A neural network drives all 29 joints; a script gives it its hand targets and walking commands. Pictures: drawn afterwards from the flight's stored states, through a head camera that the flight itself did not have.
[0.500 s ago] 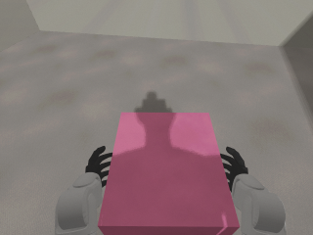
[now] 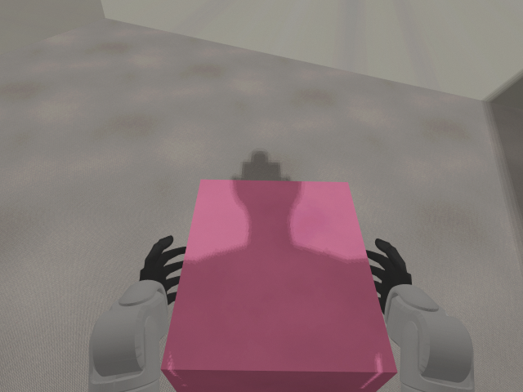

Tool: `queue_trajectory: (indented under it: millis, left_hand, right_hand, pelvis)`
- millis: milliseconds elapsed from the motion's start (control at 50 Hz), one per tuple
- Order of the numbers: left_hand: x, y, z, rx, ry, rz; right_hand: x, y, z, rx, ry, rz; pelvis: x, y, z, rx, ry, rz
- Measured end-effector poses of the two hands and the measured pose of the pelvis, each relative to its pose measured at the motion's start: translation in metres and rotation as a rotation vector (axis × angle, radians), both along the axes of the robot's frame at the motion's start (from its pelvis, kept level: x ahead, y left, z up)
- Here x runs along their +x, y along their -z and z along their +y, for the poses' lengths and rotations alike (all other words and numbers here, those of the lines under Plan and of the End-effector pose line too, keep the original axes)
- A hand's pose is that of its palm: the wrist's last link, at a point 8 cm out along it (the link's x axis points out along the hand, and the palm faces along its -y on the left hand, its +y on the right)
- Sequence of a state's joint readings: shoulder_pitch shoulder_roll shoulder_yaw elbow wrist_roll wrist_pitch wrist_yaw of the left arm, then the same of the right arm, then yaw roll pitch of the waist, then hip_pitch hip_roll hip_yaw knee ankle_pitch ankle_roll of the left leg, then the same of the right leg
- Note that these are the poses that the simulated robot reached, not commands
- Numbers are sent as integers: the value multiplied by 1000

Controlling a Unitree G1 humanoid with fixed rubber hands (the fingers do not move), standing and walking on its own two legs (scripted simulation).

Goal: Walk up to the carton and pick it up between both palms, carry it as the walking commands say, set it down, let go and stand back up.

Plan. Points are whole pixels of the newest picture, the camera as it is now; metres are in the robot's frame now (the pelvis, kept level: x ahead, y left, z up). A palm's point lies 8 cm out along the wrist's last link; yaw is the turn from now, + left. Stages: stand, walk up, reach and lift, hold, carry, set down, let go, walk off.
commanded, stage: carry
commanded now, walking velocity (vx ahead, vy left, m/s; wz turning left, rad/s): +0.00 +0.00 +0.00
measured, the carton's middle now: (272, 299) +0.29 +0.01 +0.00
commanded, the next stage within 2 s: hold in 1.74 s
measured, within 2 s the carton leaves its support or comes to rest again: neither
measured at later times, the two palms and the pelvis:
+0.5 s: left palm (168, 381) +0.14 +0.13 +0.09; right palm out of the picture +0.13 -0.20 +0.09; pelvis -0.11 -0.02 -0.01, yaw -2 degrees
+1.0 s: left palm out of the picture +0.12 +0.15 +0.08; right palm out of the picture +0.11 -0.18 +0.09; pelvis -0.14 -0.01 -0.01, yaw -1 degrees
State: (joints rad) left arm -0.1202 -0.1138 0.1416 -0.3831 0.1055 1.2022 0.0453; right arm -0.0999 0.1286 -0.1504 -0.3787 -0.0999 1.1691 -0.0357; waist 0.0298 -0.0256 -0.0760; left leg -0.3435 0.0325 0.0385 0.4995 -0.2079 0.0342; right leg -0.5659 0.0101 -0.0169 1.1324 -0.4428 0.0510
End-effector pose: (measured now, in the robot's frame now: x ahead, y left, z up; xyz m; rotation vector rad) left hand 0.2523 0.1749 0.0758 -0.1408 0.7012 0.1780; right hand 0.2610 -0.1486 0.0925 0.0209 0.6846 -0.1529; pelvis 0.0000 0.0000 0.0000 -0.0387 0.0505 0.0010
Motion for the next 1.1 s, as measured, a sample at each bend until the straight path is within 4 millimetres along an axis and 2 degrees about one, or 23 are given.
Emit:
queue_trajectory:
  millis: [100, 180, 240, 320, 400, 560, 660, 860, 1100]
  left_hand:
    - [-19, -8, -18, 22, 41, -19]
    - [-40, -6, -43, 43, 66, -19]
    - [-59, -5, -59, 77, 103, 13]
    - [-74, -12, -67, 89, 117, 2]
    - [-86, -16, -63, 88, 106, -26]
    - [-123, -9, -38, 50, 37, -14]
    - [-135, -8, -31, 42, 25, -12]
    - [-138, -8, -29, 43, 45, -16]
    - [-130, -7, -28, 49, 47, -15]
  right_hand:
    - [-34, -1, -19, 20, 41, -20]
    - [-65, 12, -43, 53, 77, -20]
    - [-91, 18, -58, 85, 110, 12]
    - [-110, 14, -66, 94, 121, 2]
    - [-117, 7, -63, 81, 101, -27]
    - [-134, 5, -39, 63, 46, -15]
    - [-143, 6, -31, 54, 35, -13]
    - [-153, 6, -30, 54, 55, -18]
    - [-144, 6, -29, 59, 56, -17]
  pelvis:
    - [-29, 2, -7, -2, 14, 21]
    - [-53, 8, -18, 20, 31, 21]
    - [-67, 4, -25, 39, 39, 9]
    - [-83, 2, -29, 61, 47, 3]
    - [-97, 5, -28, 55, 43, 7]
    - [-124, 7, -22, 46, 32, -4]
    - [-134, 7, -18, 43, 28, 1]
    - [-140, 7, -12, 43, 27, 6]
    - [-133, 6, -10, 42, 28, 8]
